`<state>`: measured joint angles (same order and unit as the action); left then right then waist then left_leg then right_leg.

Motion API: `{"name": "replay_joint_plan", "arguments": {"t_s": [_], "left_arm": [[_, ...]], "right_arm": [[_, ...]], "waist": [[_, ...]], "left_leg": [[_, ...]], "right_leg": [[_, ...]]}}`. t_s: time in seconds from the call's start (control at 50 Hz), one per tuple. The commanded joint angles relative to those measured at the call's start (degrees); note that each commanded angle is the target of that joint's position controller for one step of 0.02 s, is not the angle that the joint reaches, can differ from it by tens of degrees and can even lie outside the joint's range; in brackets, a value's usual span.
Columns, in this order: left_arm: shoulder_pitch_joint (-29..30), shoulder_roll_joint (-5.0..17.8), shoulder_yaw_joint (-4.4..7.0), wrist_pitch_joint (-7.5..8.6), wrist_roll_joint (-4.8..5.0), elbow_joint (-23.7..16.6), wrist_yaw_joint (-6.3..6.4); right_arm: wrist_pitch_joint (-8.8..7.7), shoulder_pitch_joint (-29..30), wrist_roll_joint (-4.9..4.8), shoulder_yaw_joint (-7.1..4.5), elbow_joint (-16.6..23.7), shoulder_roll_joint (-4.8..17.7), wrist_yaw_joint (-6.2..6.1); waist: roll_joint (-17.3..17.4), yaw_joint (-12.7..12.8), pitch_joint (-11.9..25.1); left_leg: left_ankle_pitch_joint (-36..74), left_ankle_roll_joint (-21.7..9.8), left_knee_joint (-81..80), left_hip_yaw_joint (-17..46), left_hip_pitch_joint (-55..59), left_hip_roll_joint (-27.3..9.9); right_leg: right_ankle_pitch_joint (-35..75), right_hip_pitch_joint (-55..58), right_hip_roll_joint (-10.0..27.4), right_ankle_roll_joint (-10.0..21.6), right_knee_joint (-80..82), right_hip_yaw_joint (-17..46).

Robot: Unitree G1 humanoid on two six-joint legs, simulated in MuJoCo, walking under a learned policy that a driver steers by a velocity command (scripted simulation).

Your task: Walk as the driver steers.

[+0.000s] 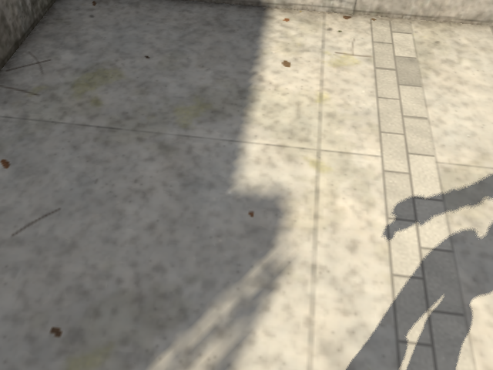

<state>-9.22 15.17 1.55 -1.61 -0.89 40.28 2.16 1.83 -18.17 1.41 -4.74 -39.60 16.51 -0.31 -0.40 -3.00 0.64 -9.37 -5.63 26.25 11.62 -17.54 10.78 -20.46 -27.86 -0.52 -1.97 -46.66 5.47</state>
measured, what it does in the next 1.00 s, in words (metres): steps on the spot: right foot, then left foot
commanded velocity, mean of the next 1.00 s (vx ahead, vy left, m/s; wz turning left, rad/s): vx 0.08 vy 0.00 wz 0.14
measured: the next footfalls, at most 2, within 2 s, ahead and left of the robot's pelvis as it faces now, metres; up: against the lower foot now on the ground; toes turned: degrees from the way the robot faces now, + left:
right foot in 0.10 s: +0.07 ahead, -0.13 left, +0.00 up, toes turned +8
left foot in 0.44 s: +0.02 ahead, +0.09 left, +0.00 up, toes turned +1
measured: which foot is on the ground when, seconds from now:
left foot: down 0.00-0.10, up 0.12-0.42, down 0.44-0.92, up 0.94-1.00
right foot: up 0.00-0.08, down 0.10-1.00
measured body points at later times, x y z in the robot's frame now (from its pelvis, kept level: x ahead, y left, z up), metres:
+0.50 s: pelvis +0.02 -0.03 +0.00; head +0.03 -0.03 +0.45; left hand +0.08 +0.23 -0.12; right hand +0.15 -0.27 -0.12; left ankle -0.02 +0.08 -0.74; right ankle +0.03 -0.13 -0.74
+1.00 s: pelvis +0.07 -0.04 +0.00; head +0.07 -0.05 +0.45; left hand +0.05 +0.23 -0.13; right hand +0.15 -0.30 -0.14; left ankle +0.00 +0.08 -0.70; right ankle +0.05 -0.12 -0.74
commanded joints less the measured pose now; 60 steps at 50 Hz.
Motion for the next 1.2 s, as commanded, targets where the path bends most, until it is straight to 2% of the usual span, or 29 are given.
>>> {"name": "replay_joint_plan", "arguments": {"t_s": [0.02,0.06,0.08,0.1,0.12,0.14,0.18,0.22,0.32,0.38,0.42,0.44,0.46,0.48,0.5,0.56,0.68,0.72,0.76,0.82,0.86,0.9,0.92,0.94,0.96,0.98,1.02,1.06,1.2], "left_arm": [[0.18,4.89,0.87,1.63,0.93,-4.63,0.27],[-4.07,4.73,0.75,2.20,1.02,-3.53,0.52],[-5.43,5.73,1.00,2.63,0.40,-3.18,0.87],[-3.43,9.27,1.45,2.77,-0.72,-4.24,1.31],[0.18,13.59,2.09,2.27,-1.20,-5.88,1.10],[-3.65,10.70,1.96,2.05,-0.51,-4.46,0.63],[-1.16,5.97,0.58,2.26,0.13,-4.07,-0.04],[-0.12,5.94,0.49,2.35,-0.22,-3.96,0.05],[-3.30,5.91,0.48,2.33,-0.16,-1.91,-0.40],[-5.50,7.38,1.04,1.63,-0.36,-0.30,-0.73],[-5.62,7.12,1.02,1.49,0.10,0.50,-0.64],[-6.18,5.97,0.70,1.94,0.24,0.17,-0.79],[-7.72,4.36,0.36,2.40,0.55,-0.75,-1.27],[-7.10,3.51,0.04,1.96,0.55,0.64,-1.17],[-5.25,4.43,0.29,1.64,0.17,1.16,-1.04],[-4.80,5.60,0.84,1.42,0.09,2.64,-1.33],[-5.63,4.54,0.49,1.28,0.21,6.84,-1.08],[-6.09,4.90,0.76,1.06,-0.10,8.04,-1.26],[-3.87,4.76,0.90,0.93,-0.89,7.30,-1.88],[-2.40,3.46,0.60,2.26,-1.08,6.09,-2.57],[-5.76,3.28,0.67,3.54,-0.78,7.14,-3.04],[-15.12,3.86,1.21,4.66,-0.49,10.97,-2.74],[-21.31,8.04,2.22,5.23,-0.93,12.42,-2.08],[-25.73,12.72,3.51,5.22,-0.51,13.69,-2.22],[-22.93,10.35,2.96,4.81,-0.63,13.62,-2.24],[-18.63,8.27,2.40,4.96,-0.59,12.27,-2.37],[-15.03,6.37,1.78,5.72,-0.37,11.39,-2.33],[-16.74,4.90,1.27,6.43,-0.12,12.73,-2.25],[-22.04,4.38,0.75,6.72,-0.05,16.86,-2.04]], "right_arm": [[-0.21,-0.40,0.24,-2.21,3.29,8.61,0.20],[-0.04,1.77,-0.45,-1.84,3.45,7.82,0.16],[-0.11,2.30,-1.02,-1.44,3.68,6.82,-0.09],[-0.34,-0.65,-1.25,-0.42,4.02,3.12,-0.16],[-0.48,-1.72,-1.02,-0.48,5.04,3.80,-0.56],[-0.36,-1.02,0.66,-1.50,3.61,7.94,-0.69],[0.05,-0.22,0.18,-1.34,1.85,6.88,-0.26],[0.82,-1.04,-0.10,-0.89,0.76,5.82,0.37],[1.72,3.49,-0.95,1.11,0.14,2.61,0.44],[1.62,4.24,-1.49,1.69,-0.85,2.40,-0.21],[0.58,2.68,-1.00,2.10,-2.30,2.49,-0.82],[-0.20,2.92,-0.13,1.94,-2.22,4.66,-1.27],[-0.76,5.20,0.27,1.36,-1.80,8.71,-1.56],[-1.03,6.66,-0.73,2.16,-2.43,5.61,-1.15],[-1.26,8.02,-0.75,2.72,-2.37,3.87,-0.89],[-1.57,5.67,-0.72,2.91,-4.40,4.16,-1.52],[-1.83,5.44,-0.74,3.26,-7.03,3.78,-1.66],[-1.50,3.52,-0.56,2.52,-8.49,5.58,-1.54],[-0.86,1.42,-0.21,1.59,-9.04,7.78,-1.10],[-1.35,1.40,-0.19,0.95,-9.48,8.05,-0.60],[-2.25,4.02,-0.42,0.77,-9.16,7.69,-0.22],[-3.05,7.45,-0.76,0.94,-8.43,5.89,0.00],[-3.67,10.20,-0.71,2.01,-6.58,2.11,0.23],[-4.26,11.37,-0.30,2.24,-4.79,1.38,0.42],[-4.35,11.27,0.69,1.29,-5.22,5.39,0.51],[-4.60,9.58,0.56,1.39,-6.27,4.52,1.11],[-5.00,7.99,0.43,1.63,-7.61,3.40,2.10],[-4.71,8.32,0.95,1.86,-8.02,2.71,2.64],[-4.10,21.80,0.30,3.39,-3.00,0.32,2.83]], "waist": [[7.43,1.01,3.30],[7.10,3.55,3.39],[5.60,4.20,3.29],[-4.93,1.68,3.93],[-13.57,0.43,1.51],[-9.78,2.44,3.02],[-4.53,0.78,0.80],[-8.11,0.33,1.63],[-9.31,2.71,2.50],[-10.73,3.61,1.74],[-8.01,1.88,1.53],[-4.62,2.40,3.14],[3.64,5.43,2.75],[5.93,4.85,2.43],[5.66,4.26,-0.16],[5.82,3.19,-1.86],[2.31,3.42,-2.59],[3.70,2.82,-2.28],[7.28,1.25,-7.15],[8.91,1.45,-11.10],[7.63,3.97,-9.11],[4.18,8.54,-7.05],[-5.87,11.09,-5.89],[-14.77,11.81,-6.15],[-7.13,9.01,-8.73],[-3.83,6.31,-9.57],[-3.51,4.09,-7.80],[-4.13,4.18,-5.82],[-5.59,6.52,-7.96]], "left_leg": [[17.75,-7.02,-3.34,18.90,8.16,-16.36],[18.10,-4.01,-0.88,17.97,5.38,-14.22],[10.96,-1.37,1.24,16.81,1.39,-12.23],[-7.62,1.89,9.71,9.86,-3.42,-7.26],[-23.71,3.93,17.80,-2.08,-12.94,2.01],[-26.07,4.77,27.47,-3.29,-10.55,-1.59],[-19.42,6.15,32.08,-2.21,-8.44,-3.38],[-16.52,7.29,33.62,-3.11,-7.55,-2.76],[-16.94,8.12,17.60,-7.47,-1.92,-5.89],[-14.42,6.77,5.04,-10.68,3.66,-6.37],[0.10,5.09,-8.46,-8.78,12.42,-8.20],[3.74,4.04,-9.05,-3.36,17.75,-12.72],[13.26,1.86,-6.04,3.11,17.24,-19.01],[11.83,0.00,-5.21,2.22,9.38,-20.04],[6.32,1.01,-5.44,0.91,7.24,-17.50],[4.50,2.28,-6.00,-1.02,6.36,-14.84],[2.69,1.90,-6.82,-1.10,6.29,-14.77],[-16.24,0.06,-8.33,0.11,5.98,-13.85],[-35.92,-3.99,-13.89,8.12,4.07,-18.12],[-37.88,-8.43,-18.68,16.17,2.44,-24.94],[-30.67,-7.36,-16.58,11.47,1.12,-23.02],[-26.06,-3.94,-8.41,3.72,-8.90,-17.19],[-21.80,-0.96,5.58,-3.89,-16.85,-11.38],[-20.29,0.38,19.28,-12.14,-24.88,-6.02],[-19.61,-0.25,26.74,-9.02,-25.88,-9.12],[-15.20,-0.43,29.24,-8.15,-25.01,-11.10],[-8.53,0.30,29.78,-9.27,-22.58,-13.35],[-4.45,1.66,30.17,-11.40,-21.97,-13.60],[3.30,4.34,16.77,-16.31,-21.15,-12.99]], "right_leg": [[-3.11,1.88,-2.33,1.49,6.68,-0.59],[2.96,11.25,-2.49,2.68,19.07,-1.68],[8.51,17.80,0.14,3.46,26.02,0.23],[9.29,22.19,11.67,6.57,31.56,11.57],[25.14,21.98,22.71,13.32,32.19,24.85],[32.89,19.66,23.51,18.14,29.45,23.79],[34.03,17.14,15.96,15.07,28.26,13.05],[39.83,18.43,11.68,12.87,27.10,7.19],[36.91,21.25,10.27,12.50,25.72,4.82],[35.06,20.73,9.99,12.71,24.28,6.27],[32.67,16.52,9.14,9.56,22.35,6.04],[26.63,12.80,8.63,6.95,21.86,5.90],[17.47,10.24,4.02,4.91,21.05,1.61],[8.85,17.15,2.29,4.24,24.18,-0.39],[10.07,17.94,2.11,4.00,24.52,0.01],[16.37,18.72,3.11,4.38,23.90,0.54],[15.15,19.14,3.28,3.83,25.29,0.61],[1.58,17.52,0.25,4.55,21.46,-2.14],[-7.73,8.52,-2.34,5.27,14.33,-4.92],[-2.98,4.45,0.01,6.34,8.20,-6.71],[-1.75,11.05,-0.09,7.39,13.61,-7.41],[0.50,28.95,-0.82,8.28,22.80,-5.25],[-11.23,35.86,9.04,10.55,32.07,11.06],[-22.60,37.95,20.49,15.27,41.19,31.80],[-21.85,33.90,21.78,16.77,40.51,32.06],[-18.56,31.15,19.55,16.09,40.14,27.21],[-7.47,30.21,15.32,13.74,41.36,18.28],[5.98,31.31,12.51,12.86,40.73,11.34],[27.88,28.55,10.29,13.00,39.70,1.40]]}}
